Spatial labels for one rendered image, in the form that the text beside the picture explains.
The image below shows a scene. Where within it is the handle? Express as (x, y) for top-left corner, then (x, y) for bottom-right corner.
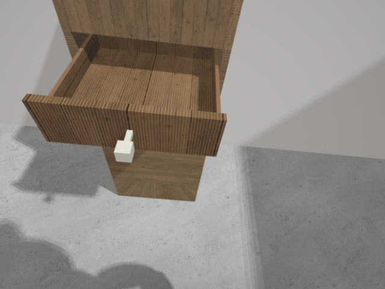
(114, 130), (135, 163)

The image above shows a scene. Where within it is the cabinet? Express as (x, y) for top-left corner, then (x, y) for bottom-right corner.
(52, 0), (243, 202)

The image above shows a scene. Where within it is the drawer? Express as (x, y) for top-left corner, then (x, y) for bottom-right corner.
(22, 34), (227, 157)

